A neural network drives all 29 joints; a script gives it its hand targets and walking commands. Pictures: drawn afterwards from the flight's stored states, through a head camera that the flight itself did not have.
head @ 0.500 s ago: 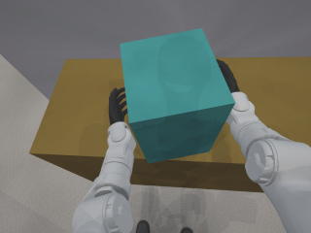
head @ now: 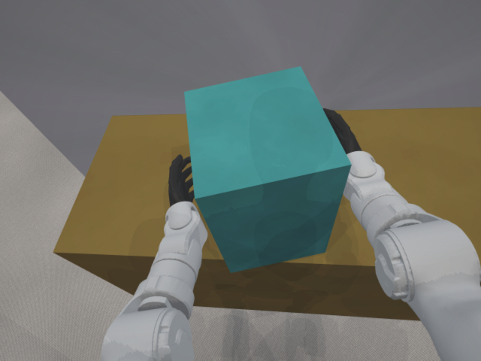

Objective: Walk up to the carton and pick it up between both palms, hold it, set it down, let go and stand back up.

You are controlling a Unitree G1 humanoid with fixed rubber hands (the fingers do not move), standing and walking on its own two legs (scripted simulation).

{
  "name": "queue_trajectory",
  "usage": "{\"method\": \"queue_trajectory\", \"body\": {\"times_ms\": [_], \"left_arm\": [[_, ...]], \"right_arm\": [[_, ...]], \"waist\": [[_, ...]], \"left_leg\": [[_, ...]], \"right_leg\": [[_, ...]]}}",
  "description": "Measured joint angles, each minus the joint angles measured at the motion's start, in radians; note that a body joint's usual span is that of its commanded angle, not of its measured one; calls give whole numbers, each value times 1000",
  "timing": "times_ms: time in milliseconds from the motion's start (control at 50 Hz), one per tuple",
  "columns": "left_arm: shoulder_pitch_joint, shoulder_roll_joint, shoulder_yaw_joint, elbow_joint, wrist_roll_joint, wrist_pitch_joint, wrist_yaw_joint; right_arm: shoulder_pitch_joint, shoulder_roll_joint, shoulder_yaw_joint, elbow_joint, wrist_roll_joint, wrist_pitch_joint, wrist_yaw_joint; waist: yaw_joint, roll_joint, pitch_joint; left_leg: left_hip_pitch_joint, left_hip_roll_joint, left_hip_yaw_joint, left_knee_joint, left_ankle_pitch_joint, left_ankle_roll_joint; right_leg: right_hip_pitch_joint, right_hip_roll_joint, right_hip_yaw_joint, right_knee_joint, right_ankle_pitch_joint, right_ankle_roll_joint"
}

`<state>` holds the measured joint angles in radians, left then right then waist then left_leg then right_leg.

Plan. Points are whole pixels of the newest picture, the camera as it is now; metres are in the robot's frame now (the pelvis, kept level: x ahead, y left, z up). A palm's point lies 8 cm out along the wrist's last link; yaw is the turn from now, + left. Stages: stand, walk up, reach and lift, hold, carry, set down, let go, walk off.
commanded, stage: reach and lift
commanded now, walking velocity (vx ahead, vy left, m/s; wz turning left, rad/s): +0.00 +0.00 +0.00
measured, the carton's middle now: (261, 180) +0.45 +0.04 +0.00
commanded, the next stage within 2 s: none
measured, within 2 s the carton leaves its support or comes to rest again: neither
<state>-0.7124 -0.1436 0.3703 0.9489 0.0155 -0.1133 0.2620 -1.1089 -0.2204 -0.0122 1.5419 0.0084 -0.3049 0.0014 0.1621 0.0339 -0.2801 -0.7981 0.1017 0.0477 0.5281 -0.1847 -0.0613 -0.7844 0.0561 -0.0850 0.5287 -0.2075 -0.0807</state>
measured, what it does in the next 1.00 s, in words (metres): stands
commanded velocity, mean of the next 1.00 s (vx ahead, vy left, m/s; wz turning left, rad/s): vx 0.00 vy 0.00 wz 0.00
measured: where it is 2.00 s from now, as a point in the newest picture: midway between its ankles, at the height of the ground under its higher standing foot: outside the picture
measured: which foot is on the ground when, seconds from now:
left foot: down 0.00-1.00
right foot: down 0.00-1.00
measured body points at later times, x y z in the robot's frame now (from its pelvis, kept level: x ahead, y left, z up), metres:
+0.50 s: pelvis -0.02 +0.00 +0.01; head +0.00 +0.00 +0.46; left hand +0.38 +0.20 +0.12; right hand +0.47 -0.08 +0.16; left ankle +0.01 +0.16 -0.72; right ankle +0.00 -0.07 -0.72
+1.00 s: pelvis -0.02 +0.02 +0.02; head -0.02 +0.04 +0.47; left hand +0.36 +0.21 +0.13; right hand +0.42 -0.08 +0.14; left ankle +0.01 +0.16 -0.72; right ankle +0.00 -0.07 -0.72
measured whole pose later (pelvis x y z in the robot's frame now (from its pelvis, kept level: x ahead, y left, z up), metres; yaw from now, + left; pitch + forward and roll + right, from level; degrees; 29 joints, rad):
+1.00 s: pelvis -0.02 +0.02 +0.02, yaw +2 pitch +5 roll +0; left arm -0.63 -0.11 0.30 0.48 0.19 0.43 0.19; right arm -0.84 -0.08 -0.22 1.05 0.03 0.05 -0.03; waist 0.05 -0.05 -0.10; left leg -0.33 0.05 0.02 0.36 -0.12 -0.03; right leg -0.31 0.03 -0.06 0.36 -0.15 -0.04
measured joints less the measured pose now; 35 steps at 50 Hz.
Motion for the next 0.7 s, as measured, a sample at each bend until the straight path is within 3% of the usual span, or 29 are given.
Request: {"method": "queue_trajectory", "body": {"times_ms": [180, 320, 520, 700], "left_arm": [[57, 17, -76, -91, -38, 138, 29], [37, 35, -87, -169, -30, 248, 29], [-63, 20, 39, -228, 127, 385, -45], [-11, -15, 94, -371, 269, 478, -123]], "right_arm": [[32, 12, 72, -106, 80, 161, 3], [29, 16, 21, -190, 100, 259, 0], [0, 42, -177, -232, 4, 336, -21], [125, 123, -293, -370, -88, 363, -28]], "waist": [[-7, 18, -6], [-27, 17, 13], [-76, -35, 118], [-118, -93, 226]], "left_leg": [[31, -8, -32, 38, -18, -1], [89, -23, -64, 55, -23, -2], [325, -42, -69, -72, 30, 1], [538, -48, -40, -209, 81, 12]], "right_leg": [[49, -1, -10, 22, -17, 5], [119, -10, -28, 39, -33, 6], [346, -19, -22, -60, 1, 11], [539, -20, 8, -173, 49, 21]]}}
